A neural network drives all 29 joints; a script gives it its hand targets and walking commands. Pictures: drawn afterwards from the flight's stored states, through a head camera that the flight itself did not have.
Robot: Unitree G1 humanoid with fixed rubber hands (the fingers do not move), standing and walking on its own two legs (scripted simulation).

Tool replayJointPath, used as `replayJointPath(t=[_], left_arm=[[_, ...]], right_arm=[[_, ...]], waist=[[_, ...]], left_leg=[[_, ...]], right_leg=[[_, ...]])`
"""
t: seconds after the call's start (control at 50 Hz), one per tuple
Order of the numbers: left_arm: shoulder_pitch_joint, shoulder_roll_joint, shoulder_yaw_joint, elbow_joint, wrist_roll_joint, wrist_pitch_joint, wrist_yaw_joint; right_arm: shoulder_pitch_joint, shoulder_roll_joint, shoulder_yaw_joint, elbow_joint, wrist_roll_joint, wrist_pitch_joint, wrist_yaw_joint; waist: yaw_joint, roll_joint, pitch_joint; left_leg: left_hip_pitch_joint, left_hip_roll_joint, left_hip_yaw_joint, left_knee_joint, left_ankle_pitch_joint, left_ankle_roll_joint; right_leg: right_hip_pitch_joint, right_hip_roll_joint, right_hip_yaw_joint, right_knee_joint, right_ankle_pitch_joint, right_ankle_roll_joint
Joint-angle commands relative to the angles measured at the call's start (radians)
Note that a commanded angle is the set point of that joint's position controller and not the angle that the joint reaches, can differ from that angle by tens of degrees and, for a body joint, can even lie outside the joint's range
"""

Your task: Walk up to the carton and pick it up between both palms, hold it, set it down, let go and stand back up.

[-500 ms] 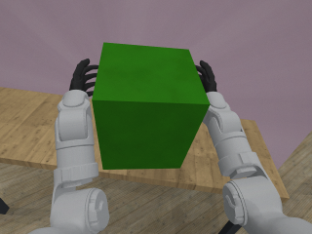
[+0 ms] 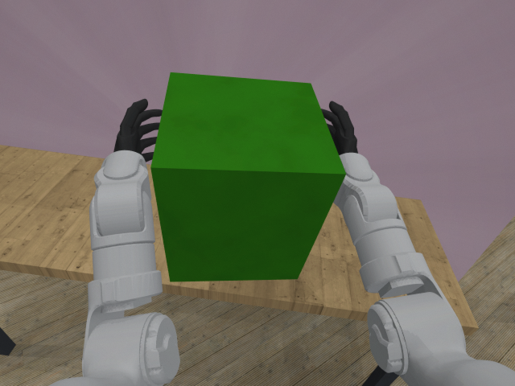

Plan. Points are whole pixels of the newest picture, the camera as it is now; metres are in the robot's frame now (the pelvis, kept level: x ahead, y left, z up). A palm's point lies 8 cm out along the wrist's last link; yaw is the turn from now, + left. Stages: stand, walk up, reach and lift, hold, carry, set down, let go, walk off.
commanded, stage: hold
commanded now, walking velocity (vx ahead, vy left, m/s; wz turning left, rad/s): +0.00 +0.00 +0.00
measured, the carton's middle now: (239, 184) +0.36 +0.01 +0.17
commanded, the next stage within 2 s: none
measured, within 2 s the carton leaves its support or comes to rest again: neither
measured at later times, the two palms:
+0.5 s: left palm (131, 154) +0.36 +0.16 +0.22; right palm (341, 152) +0.36 -0.14 +0.23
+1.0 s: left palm (131, 154) +0.36 +0.16 +0.23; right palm (341, 154) +0.36 -0.14 +0.23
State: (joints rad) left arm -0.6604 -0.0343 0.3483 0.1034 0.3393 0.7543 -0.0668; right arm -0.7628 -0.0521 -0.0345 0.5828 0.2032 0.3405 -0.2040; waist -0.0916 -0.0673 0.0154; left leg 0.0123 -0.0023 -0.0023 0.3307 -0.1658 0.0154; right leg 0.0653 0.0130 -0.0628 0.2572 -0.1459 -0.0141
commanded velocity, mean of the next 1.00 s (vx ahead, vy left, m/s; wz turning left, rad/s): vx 0.00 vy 0.00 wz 0.00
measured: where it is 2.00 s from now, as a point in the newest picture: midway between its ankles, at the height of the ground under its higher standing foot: outside the picture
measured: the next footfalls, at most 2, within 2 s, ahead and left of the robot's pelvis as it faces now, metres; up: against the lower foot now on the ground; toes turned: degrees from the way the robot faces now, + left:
none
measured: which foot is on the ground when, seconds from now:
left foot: down 0.00-1.00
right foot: down 0.00-1.00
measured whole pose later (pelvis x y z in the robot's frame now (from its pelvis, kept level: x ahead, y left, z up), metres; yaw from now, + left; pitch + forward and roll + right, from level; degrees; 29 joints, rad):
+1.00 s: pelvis +0.00 +0.00 +0.00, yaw +0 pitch -10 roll -1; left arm -0.68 -0.03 0.35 0.12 0.34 0.76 -0.07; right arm -0.77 -0.05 -0.04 0.59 0.20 0.34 -0.20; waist -0.09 -0.07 0.02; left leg 0.01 0.00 0.00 0.33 -0.16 0.02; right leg 0.06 0.01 -0.06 0.26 -0.14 -0.02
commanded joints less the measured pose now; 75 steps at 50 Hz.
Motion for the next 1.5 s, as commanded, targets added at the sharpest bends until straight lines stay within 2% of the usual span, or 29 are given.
replayJointPath(t=[0.0, 0.04, 0.12, 0.14, 0.22, 0.38, 0.44, 0.48, 0.54, 0.64, 0.7, 0.78, 0.94, 1.0, 1.08, 1.12, 1.2, 1.32, 1.42, 1.44, 1.48], left_arm=[[-0.635, -0.504, -0.489, -0.063, -0.142, -0.052, -0.109], [-0.642, -0.513, -0.499, -0.069, -0.146, -0.055, -0.105], [-0.642, -0.507, -0.469, -0.021, -0.128, -0.048, -0.107], [-0.641, -0.508, -0.470, -0.028, -0.132, -0.048, -0.107], [-0.663, -0.520, -0.499, -0.049, -0.150, -0.054, -0.104], [-0.634, -0.491, -0.451, -0.023, -0.124, -0.050, -0.113], [-0.632, -0.503, -0.489, -0.076, -0.144, -0.056, -0.109], [-0.629, -0.499, -0.485, -0.064, -0.139, -0.052, -0.113], [-0.614, -0.501, -0.485, -0.047, -0.132, -0.043, -0.117], [-0.627, -0.508, -0.500, -0.090, -0.143, -0.046, -0.108], [-0.630, -0.509, -0.514, -0.101, -0.151, -0.049, -0.104], [-0.631, -0.517, -0.505, -0.062, -0.140, -0.043, -0.109], [-0.632, -0.502, -0.470, -0.037, -0.136, -0.049, -0.112], [-0.649, -0.506, -0.478, -0.037, -0.139, -0.051, -0.110], [-0.656, -0.502, -0.469, -0.031, -0.139, -0.057, -0.110], [-0.665, -0.502, -0.468, -0.025, -0.140, -0.059, -0.108], [-0.669, -0.513, -0.483, -0.024, -0.147, -0.060, -0.105], [-0.651, -0.508, -0.484, -0.050, -0.147, -0.061, -0.103], [-0.626, -0.496, -0.459, -0.022, -0.129, -0.049, -0.115], [-0.633, -0.501, -0.463, -0.025, -0.128, -0.048, -0.115], [-0.640, -0.522, -0.511, -0.086, -0.153, -0.054, -0.108]], right_arm=[[-0.665, 0.604, 0.355, -0.272, 0.072, -0.043, 0.076], [-0.673, 0.607, 0.359, -0.272, 0.078, -0.043, 0.076], [-0.659, 0.592, 0.321, -0.208, 0.050, -0.038, 0.085], [-0.666, 0.595, 0.324, -0.221, 0.053, -0.042, 0.087], [-0.675, 0.599, 0.323, -0.235, 0.061, -0.048, 0.085], [-0.664, 0.605, 0.339, -0.227, 0.062, -0.041, 0.077], [-0.655, 0.607, 0.370, -0.272, 0.087, -0.046, 0.070], [-0.647, 0.596, 0.364, -0.260, 0.084, -0.039, 0.064], [-0.645, 0.588, 0.348, -0.261, 0.074, -0.036, 0.067], [-0.652, 0.600, 0.372, -0.289, 0.091, -0.037, 0.069], [-0.642, 0.598, 0.370, -0.290, 0.092, -0.036, 0.070], [-0.641, 0.586, 0.333, -0.251, 0.061, -0.034, 0.077], [-0.663, 0.600, 0.345, -0.245, 0.067, -0.039, 0.076], [-0.668, 0.602, 0.338, -0.237, 0.065, -0.042, 0.079], [-0.682, 0.612, 0.340, -0.239, 0.063, -0.045, 0.079], [-0.678, 0.612, 0.330, -0.222, 0.058, -0.045, 0.081], [-0.685, 0.609, 0.325, -0.226, 0.061, -0.046, 0.080], [-0.666, 0.613, 0.351, -0.243, 0.076, -0.045, 0.075], [-0.646, 0.588, 0.331, -0.214, 0.063, -0.035, 0.076], [-0.648, 0.590, 0.328, -0.215, 0.066, -0.037, 0.077], [-0.652, 0.597, 0.348, -0.263, 0.084, -0.047, 0.075]], waist=[[-0.002, 0.071, -0.326], [-0.002, 0.079, -0.333], [0.000, 0.072, -0.270], [0.006, 0.072, -0.287], [-0.016, 0.094, -0.333], [0.004, 0.055, -0.307], [-0.009, 0.078, -0.362], [-0.017, 0.075, -0.321], [-0.012, 0.086, -0.286], [-0.003, 0.085, -0.335], [-0.012, 0.086, -0.343], [-0.016, 0.093, -0.284], [-0.001, 0.065, -0.311], [-0.005, 0.075, -0.315], [0.005, 0.065, -0.325], [-0.003, 0.067, -0.316], [-0.009, 0.082, -0.322], [-0.004, 0.073, -0.343], [-0.005, 0.064, -0.284], [-0.010, 0.076, -0.284], [-0.023, 0.098, -0.350]], left_leg=[[0.052, -0.029, 0.028, -0.032, 0.217, -0.027], [0.061, -0.026, 0.026, -0.029, 0.228, -0.031], [0.023, -0.017, 0.030, -0.065, 0.130, -0.020], [0.024, -0.019, 0.031, -0.062, 0.137, -0.019], [0.049, -0.022, 0.027, -0.041, 0.177, -0.032], [0.036, -0.031, 0.033, -0.048, 0.173, -0.015], [0.078, -0.032, 0.026, -0.015, 0.270, -0.033], [0.075, -0.032, 0.025, -0.017, 0.261, -0.035], [0.053, -0.029, 0.028, -0.034, 0.216, -0.034], [0.075, -0.028, 0.025, -0.019, 0.259, -0.039], [0.086, -0.025, 0.021, -0.017, 0.270, -0.043], [0.044, -0.018, 0.024, -0.047, 0.181, -0.037], [0.048, -0.027, 0.029, -0.040, 0.196, -0.024], [0.047, -0.025, 0.029, -0.043, 0.181, -0.024], [0.038, -0.030, 0.032, -0.047, 0.158, -0.016], [0.038, -0.028, 0.033, -0.050, 0.147, -0.015], [0.041, -0.026, 0.028, -0.044, 0.162, -0.024], [0.061, -0.030, 0.027, -0.029, 0.215, -0.026], [0.047, -0.024, 0.027, -0.050, 0.184, -0.026], [0.044, -0.024, 0.028, -0.050, 0.181, -0.029], [0.080, -0.025, 0.021, -0.020, 0.267, -0.045]], right_leg=[[0.045, 0.039, -0.017, -0.018, 0.138, 0.056], [0.035, 0.042, -0.018, -0.015, 0.138, 0.055], [0.011, 0.036, -0.017, -0.028, 0.048, 0.050], [0.021, 0.036, -0.016, -0.025, 0.056, 0.050], [0.023, 0.037, -0.016, -0.019, 0.089, 0.052], [0.052, 0.033, -0.014, -0.020, 0.124, 0.063], [0.068, 0.039, -0.016, -0.008, 0.207, 0.062], [0.054, 0.038, -0.017, -0.014, 0.192, 0.063], [0.039, 0.036, -0.017, -0.021, 0.141, 0.057], [0.048, 0.042, -0.019, -0.014, 0.160, 0.058], [0.044, 0.044, -0.020, -0.011, 0.171, 0.058], [0.021, 0.039, -0.019, -0.022, 0.088, 0.048], [0.041, 0.034, -0.013, -0.021, 0.132, 0.057], [0.037, 0.035, -0.016, -0.021, 0.113, 0.056], [0.032, 0.032, -0.013, -0.023, 0.100, 0.058], [0.022, 0.031, -0.014, -0.024, 0.092, 0.059], [0.024, 0.034, -0.016, -0.020, 0.097, 0.056], [0.039, 0.037, -0.014, -0.015, 0.145, 0.061], [0.032, 0.037, -0.017, -0.025, 0.112, 0.057], [0.033, 0.037, -0.016, -0.024, 0.106, 0.056], [0.049, 0.044, -0.018, -0.012, 0.171, 0.055]])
